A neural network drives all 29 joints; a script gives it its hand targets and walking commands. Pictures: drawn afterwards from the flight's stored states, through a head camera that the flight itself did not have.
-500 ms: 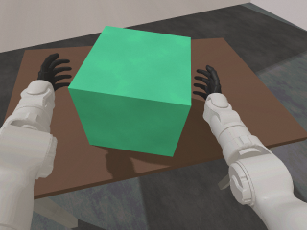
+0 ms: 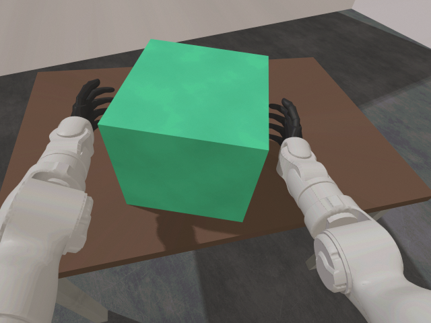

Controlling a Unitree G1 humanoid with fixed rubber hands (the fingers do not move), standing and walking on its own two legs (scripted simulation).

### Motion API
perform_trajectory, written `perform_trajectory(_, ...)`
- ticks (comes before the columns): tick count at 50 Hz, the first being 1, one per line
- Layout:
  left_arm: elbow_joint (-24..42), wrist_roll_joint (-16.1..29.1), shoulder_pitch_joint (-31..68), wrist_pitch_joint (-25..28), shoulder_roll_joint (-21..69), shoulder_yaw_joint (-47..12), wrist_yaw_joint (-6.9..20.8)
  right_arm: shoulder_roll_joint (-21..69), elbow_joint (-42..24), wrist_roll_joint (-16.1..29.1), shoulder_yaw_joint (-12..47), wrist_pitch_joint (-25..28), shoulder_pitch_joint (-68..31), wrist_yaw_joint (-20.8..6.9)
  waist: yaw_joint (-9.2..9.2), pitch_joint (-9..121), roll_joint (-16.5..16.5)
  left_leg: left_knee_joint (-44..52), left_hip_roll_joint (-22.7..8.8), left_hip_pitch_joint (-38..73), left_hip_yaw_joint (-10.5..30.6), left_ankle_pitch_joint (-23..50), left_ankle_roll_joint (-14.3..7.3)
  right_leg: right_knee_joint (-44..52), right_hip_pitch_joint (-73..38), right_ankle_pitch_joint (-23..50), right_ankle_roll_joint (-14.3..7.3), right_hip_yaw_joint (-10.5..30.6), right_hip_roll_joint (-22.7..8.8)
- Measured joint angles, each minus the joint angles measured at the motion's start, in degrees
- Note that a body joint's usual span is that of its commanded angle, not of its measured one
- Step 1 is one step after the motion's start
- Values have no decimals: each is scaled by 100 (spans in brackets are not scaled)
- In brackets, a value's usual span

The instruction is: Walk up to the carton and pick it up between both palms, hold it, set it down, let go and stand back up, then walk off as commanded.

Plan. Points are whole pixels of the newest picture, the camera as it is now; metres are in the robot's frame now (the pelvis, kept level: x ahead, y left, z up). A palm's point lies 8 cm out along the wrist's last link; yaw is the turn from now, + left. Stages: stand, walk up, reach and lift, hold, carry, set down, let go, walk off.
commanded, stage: reach and lift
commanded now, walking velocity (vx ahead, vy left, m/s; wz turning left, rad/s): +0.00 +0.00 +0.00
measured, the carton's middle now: (196, 130) +0.51 +0.01 +0.06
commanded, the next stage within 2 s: none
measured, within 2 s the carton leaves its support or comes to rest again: leaves its support in 1.58 s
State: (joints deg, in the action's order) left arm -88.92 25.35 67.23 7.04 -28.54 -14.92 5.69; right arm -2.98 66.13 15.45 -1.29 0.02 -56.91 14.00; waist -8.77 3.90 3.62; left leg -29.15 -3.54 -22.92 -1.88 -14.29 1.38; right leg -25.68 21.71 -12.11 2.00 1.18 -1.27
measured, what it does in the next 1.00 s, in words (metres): stands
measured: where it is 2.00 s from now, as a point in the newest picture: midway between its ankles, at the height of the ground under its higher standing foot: outside the picture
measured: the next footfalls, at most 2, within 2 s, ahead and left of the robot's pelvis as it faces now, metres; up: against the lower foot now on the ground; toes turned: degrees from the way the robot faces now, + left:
none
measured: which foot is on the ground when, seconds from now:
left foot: down 0.00-1.00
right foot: down 0.00-1.00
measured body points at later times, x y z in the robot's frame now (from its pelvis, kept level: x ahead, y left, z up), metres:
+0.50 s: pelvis +0.00 +0.00 +0.00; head +0.04 +0.04 +0.45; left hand +0.49 +0.21 +0.13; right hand +0.43 -0.16 +0.11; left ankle +0.00 +0.13 -0.74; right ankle +0.00 -0.15 -0.74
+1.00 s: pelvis +0.00 +0.00 +0.00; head +0.04 +0.04 +0.45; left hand +0.49 +0.20 +0.13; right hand +0.43 -0.16 +0.11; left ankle +0.00 +0.13 -0.74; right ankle +0.00 -0.15 -0.74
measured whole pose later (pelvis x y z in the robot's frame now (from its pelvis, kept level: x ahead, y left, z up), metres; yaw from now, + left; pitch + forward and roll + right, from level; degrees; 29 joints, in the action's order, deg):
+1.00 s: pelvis +0.00 +0.00 +0.00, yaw +0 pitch +8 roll -1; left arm -88.4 4.4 67.2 8.9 -24.7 8.1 9.9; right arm 3.3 63.4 -5.0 -23.5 2.5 -55.0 12.4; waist -8.5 4.2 3.8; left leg -29.1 -3.0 -23.2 -1.8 -14.2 1.4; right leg -25.6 21.8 -12.0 2.3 1.0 -1.8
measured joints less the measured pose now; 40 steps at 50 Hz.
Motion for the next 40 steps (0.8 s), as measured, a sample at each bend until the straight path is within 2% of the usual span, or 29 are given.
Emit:
perform_trajectory(6,32,-106,1,-2,182,164,-88,117,0,0,-110,-2,0,183,0,9,0,0,0,-10,10,10,3,0,6,7,0,-9,0)
perform_trajectory(25,59,-374,0,-18,203,453,-121,234,-1,-124,-441,-29,0,282,0,25,0,0,0,-18,16,11,5,0,12,8,0,-16,0)
perform_trajectory(31,60,-520,0,-17,213,618,-40,288,-1,-301,-635,-21,0,271,0,26,4,0,0,-18,16,11,5,0,12,8,0,-16,0)
perform_trajectory(40,62,-957,0,69,246,1082,164,410,-2,-856,-1185,25,1,167,0,26,15,0,5,-20,16,11,5,0,12,8,0,-17,-5)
